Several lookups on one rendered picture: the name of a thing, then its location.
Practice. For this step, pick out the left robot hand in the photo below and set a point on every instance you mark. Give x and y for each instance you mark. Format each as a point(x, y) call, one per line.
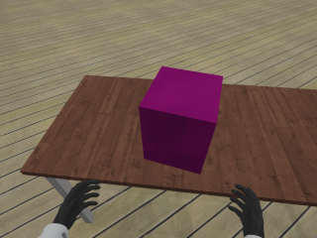
point(74, 203)

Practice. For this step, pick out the carton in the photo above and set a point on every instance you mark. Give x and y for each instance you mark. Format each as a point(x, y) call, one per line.
point(178, 117)

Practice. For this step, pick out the table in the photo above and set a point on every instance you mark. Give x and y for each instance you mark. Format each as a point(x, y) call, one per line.
point(265, 139)

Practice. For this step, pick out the left robot forearm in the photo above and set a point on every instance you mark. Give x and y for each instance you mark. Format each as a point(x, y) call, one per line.
point(54, 230)

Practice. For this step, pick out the right robot hand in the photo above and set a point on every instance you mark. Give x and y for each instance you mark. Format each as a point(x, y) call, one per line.
point(252, 215)

